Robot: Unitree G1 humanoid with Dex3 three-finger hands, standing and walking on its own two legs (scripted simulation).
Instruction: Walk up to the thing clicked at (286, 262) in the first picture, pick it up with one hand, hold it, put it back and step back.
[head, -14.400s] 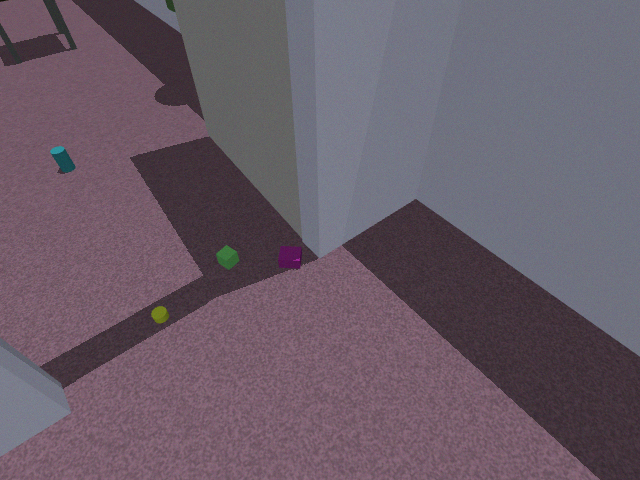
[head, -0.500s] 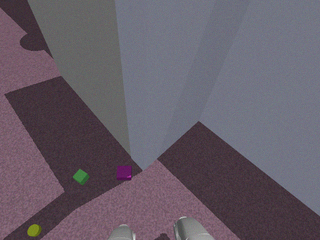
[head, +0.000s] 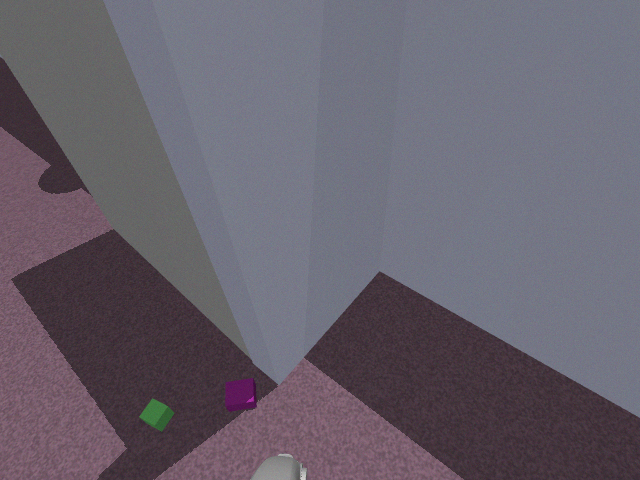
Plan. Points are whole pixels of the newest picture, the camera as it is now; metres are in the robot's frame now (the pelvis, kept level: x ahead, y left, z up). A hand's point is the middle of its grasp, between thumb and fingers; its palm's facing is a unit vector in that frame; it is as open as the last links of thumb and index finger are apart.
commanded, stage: walk up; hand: left
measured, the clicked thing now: (241, 394) +0.52 +0.31 -0.73
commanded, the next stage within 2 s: none
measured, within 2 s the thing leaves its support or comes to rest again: neither
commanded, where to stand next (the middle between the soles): +0.16 +0.03 m, yaw +6 degrees
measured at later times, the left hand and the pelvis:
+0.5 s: hand out of the picture +0.10 +0.34 -0.17, palm faces +0.11 -0.92 -0.39, open 7.4 cm; pelvis +0.03 +0.05 -0.01, yaw +6 degrees
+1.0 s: hand out of the picture -0.06 +0.27 -0.09, palm faces +0.17 -0.84 -0.52, open 7.4 cm; pelvis -0.04 -0.03 +0.01, yaw +9 degrees
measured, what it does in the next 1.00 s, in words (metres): steps on the spot: left foot, then right foot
